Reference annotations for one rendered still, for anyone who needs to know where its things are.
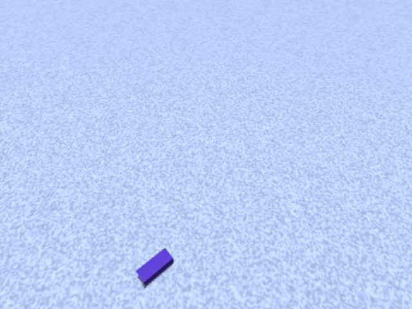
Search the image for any carton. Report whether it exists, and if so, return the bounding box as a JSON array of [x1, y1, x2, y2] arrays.
[[136, 248, 174, 286]]

